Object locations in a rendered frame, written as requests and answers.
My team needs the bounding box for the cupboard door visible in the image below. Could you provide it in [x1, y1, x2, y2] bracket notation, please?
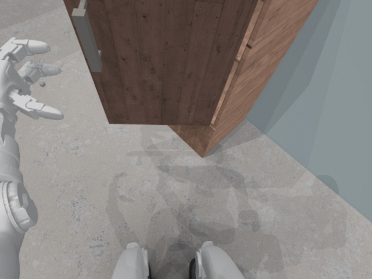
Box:
[63, 0, 258, 126]

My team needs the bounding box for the robot thigh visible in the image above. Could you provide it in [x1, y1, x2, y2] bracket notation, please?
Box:
[195, 246, 245, 279]
[111, 247, 149, 279]

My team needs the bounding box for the right robot thigh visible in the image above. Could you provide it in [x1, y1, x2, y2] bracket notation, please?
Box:
[195, 246, 245, 279]

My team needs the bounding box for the robot left forearm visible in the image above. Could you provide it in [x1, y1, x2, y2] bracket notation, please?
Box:
[0, 102, 24, 185]

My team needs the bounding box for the handle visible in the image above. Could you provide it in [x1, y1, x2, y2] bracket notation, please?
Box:
[71, 0, 102, 72]

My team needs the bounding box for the left robot hand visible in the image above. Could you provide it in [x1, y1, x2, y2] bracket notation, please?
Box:
[0, 37, 64, 120]

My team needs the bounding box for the left robot thigh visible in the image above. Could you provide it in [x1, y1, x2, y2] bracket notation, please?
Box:
[111, 247, 149, 279]

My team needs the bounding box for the left robot upper arm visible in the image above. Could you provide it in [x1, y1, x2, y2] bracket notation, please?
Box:
[0, 181, 38, 279]

